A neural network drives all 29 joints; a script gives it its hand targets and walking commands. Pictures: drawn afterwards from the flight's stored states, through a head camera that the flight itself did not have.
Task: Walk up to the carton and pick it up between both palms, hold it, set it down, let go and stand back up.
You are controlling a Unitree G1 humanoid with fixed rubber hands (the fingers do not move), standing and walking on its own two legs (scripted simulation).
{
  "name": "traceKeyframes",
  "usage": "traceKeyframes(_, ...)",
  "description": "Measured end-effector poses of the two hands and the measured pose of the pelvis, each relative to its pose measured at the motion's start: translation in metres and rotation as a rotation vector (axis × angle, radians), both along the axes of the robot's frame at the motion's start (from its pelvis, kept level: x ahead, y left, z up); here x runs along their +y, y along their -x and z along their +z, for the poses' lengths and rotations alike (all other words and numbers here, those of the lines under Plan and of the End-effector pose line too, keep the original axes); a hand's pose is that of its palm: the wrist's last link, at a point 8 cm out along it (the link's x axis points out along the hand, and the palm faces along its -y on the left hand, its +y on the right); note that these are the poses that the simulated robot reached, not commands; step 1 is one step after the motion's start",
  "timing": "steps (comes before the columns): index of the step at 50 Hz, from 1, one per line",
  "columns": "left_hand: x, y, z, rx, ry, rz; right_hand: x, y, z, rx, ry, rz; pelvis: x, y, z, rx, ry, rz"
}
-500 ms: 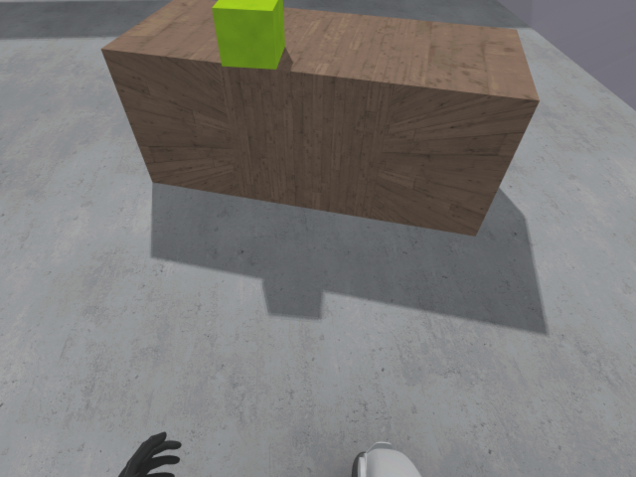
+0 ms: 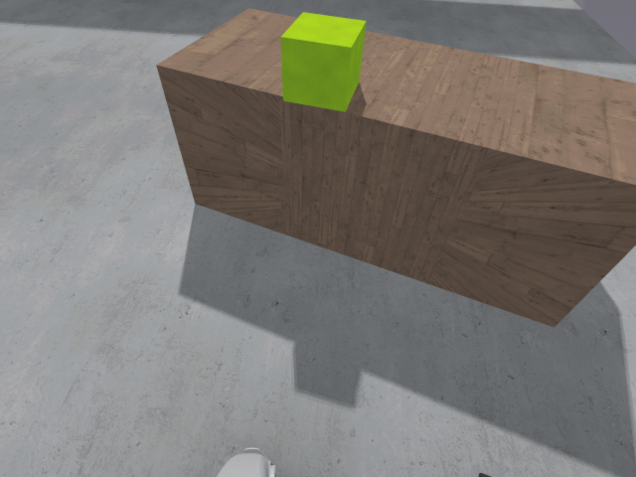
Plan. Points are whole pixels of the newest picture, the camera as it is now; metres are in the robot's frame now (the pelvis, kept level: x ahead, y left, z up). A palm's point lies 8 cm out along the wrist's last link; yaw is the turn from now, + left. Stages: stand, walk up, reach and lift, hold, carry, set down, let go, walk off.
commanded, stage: walk up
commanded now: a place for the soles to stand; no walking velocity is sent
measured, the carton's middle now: (323, 61) +1.22 +0.10 -0.04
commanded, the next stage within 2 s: none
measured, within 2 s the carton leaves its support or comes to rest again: neither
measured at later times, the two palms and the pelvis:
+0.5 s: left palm (219, 319) +0.38 +0.20 -0.12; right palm (527, 455) +0.23 -0.29 -0.15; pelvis +0.28 -0.03 -0.02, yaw -1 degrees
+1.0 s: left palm (210, 300) +0.42 +0.24 -0.13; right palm (443, 236) +0.64 -0.21 -0.13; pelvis +0.52 +0.01 -0.01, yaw +0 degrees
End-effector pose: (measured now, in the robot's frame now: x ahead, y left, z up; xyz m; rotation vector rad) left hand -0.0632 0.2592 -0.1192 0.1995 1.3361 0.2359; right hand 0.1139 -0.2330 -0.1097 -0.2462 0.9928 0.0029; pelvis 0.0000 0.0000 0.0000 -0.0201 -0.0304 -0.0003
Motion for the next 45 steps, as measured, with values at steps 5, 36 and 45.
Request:
traceKeyframes(5,0.024,-0.068,-0.028,0.051,0.02,-0.054,0.014,-0.049,-0.017,-0.018,0.041,-0.082,0.022,-0.06,-0.023,0.0,-0.023,0.006)
traceKeyframes(36,-0.053,-0.455,0.033,-0.199,-0.038,-0.06,-0.066,-0.315,-0.01,0.158,0.006,-0.079,-0.044,-0.379,0.015,0.012,-0.054,-0.001)
traceKeyframes(45,-0.044,-0.459,0.014,0.011,0.022,0.018,-0.013,-0.451,-0.012,0.088,-0.026,0.017,-0.018,-0.463,0.008,0.001,-0.016,0.016)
